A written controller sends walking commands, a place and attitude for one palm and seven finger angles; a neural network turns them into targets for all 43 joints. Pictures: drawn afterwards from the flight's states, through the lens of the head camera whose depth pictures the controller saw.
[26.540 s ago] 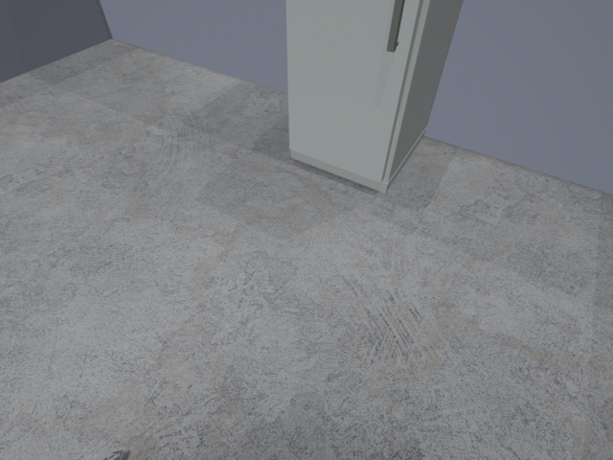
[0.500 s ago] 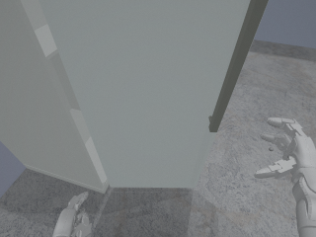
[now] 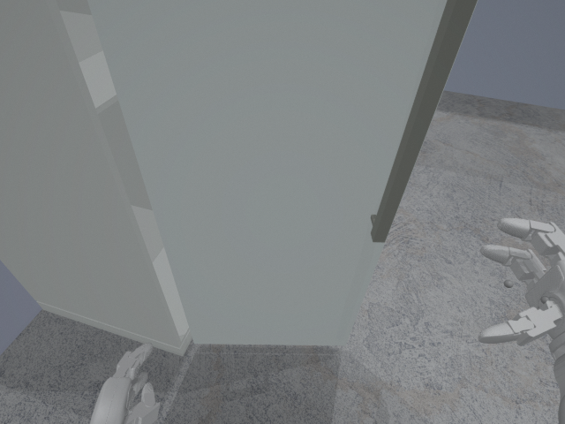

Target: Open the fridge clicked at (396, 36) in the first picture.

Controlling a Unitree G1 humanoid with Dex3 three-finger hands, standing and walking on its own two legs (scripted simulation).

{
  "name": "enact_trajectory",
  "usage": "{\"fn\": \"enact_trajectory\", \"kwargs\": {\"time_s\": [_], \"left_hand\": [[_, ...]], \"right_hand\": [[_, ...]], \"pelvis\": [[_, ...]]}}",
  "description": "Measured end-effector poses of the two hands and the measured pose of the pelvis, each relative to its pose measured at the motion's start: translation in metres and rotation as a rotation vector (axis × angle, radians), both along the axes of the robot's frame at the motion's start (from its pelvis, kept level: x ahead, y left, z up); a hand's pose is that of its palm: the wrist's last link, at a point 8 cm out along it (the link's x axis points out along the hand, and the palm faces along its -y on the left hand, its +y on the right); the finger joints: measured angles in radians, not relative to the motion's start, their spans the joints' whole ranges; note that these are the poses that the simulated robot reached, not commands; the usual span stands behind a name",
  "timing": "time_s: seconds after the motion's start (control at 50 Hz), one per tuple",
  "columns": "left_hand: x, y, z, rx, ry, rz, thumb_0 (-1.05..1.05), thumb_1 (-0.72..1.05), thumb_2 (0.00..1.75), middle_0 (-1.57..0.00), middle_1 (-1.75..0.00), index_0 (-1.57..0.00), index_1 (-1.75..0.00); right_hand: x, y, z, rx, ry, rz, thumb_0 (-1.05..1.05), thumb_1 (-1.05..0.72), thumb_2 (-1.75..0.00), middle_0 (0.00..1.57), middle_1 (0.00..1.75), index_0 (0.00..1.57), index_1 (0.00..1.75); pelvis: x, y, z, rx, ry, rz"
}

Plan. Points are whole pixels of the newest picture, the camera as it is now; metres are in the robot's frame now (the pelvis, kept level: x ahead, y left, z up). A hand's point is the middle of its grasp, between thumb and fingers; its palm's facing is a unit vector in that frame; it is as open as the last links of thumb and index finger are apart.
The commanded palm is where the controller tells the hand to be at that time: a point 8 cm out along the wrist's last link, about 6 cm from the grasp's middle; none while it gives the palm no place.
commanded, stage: draw the hand back to the body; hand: right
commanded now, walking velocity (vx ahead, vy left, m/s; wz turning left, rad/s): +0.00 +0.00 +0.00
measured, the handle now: (405, 139) +0.51 -0.19 +0.18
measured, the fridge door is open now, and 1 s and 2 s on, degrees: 73 73 73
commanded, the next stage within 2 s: step back with the hand held close in 1.04 s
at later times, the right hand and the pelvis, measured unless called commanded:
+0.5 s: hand (544, 284) +0.24 -0.29 +0.16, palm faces +0.45 +0.83 -0.34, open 10.4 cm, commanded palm +0.19 -0.32 +0.18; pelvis +0.03 -0.02 +0.02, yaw +1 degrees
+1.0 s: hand (556, 301) +0.22 -0.28 +0.17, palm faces +0.47 +0.81 -0.36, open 7.4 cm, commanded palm +0.17 -0.31 +0.19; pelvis +0.03 -0.01 +0.02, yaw +1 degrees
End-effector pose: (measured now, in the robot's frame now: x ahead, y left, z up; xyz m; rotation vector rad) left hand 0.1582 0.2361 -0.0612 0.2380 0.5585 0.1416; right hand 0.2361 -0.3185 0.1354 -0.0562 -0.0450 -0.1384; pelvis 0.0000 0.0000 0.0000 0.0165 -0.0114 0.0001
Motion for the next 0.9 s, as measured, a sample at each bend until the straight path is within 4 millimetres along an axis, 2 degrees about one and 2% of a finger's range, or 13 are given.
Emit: {"fn": "enact_trajectory", "kwargs": {"time_s": [0.12, 0.26, 0.46, 0.7, 0.9], "left_hand": [[0.012, -0.012, 0.006, 0.001, 0.013, -0.033, 0.01, 0.9, 0.9, -0.2, -0.3, -0.21, -0.3], [0.022, -0.024, 0.005, 0.0, 0.06, -0.057, 0.01, 0.9, 0.9, -0.2, -0.3, -0.21, -0.3], [0.038, -0.036, 0.005, -0.021, 0.071, -0.074, 0.01, 0.9, 0.9, -0.2, -0.3, -0.21, -0.3], [0.05, -0.033, 0.008, -0.023, 0.068, -0.072, 0.01, 0.9, 0.9, -0.2, -0.3, -0.21, -0.3], [0.046, -0.029, 0.007, -0.014, 0.083, -0.07, 0.01, 0.9, 0.9, -0.2, -0.3, -0.21, -0.3]], "right_hand": [[-0.012, -0.002, 0.009, -0.177, -0.008, -0.228, -0.02, 0.36, -0.3, 0.24, 1.03, 0.25, 1.03], [-0.028, -0.004, 0.015, -0.249, -0.027, -0.319, -0.01, 0.13, -0.41, 0.24, 0.9, 0.24, 0.9], [-0.032, -0.005, 0.037, -0.318, -0.066, -0.33, -0.01, -0.22, -0.58, 0.23, 0.69, 0.23, 0.69], [-0.051, -0.002, 0.052, -0.376, -0.076, -0.329, 0.0, -0.65, -0.79, 0.21, 0.44, 0.22, 0.44], [-0.058, -0.002, 0.047, -0.358, -0.06, -0.354, 0.01, -0.85, -0.88, 0.21, 0.32, 0.21, 0.32]], "pelvis": [[0.002, -0.004, 0.007, -0.005, -0.012, 0.006], [0.012, -0.01, 0.012, -0.009, -0.033, 0.01], [0.028, -0.016, 0.016, -0.011, -0.05, 0.015], [0.036, -0.015, 0.016, -0.009, -0.055, 0.017], [0.031, -0.011, 0.017, -0.009, -0.062, 0.011]]}}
